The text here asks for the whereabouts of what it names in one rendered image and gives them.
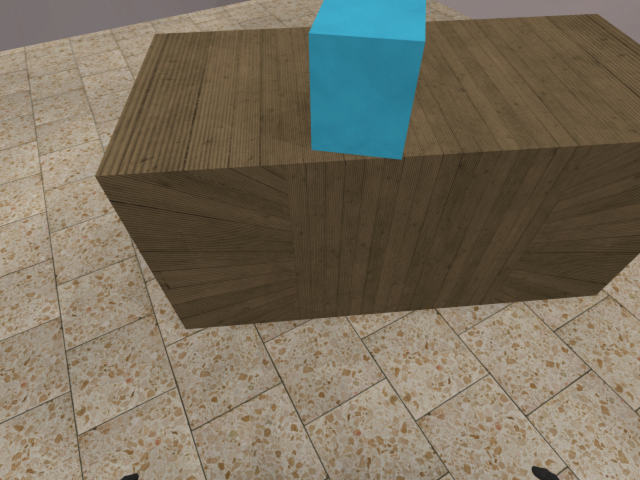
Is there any carton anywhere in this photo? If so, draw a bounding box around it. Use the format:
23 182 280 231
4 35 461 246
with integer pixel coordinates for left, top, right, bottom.
309 0 426 160

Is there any pedestal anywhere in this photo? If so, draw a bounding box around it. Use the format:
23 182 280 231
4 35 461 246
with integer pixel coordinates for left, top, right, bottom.
95 14 640 329

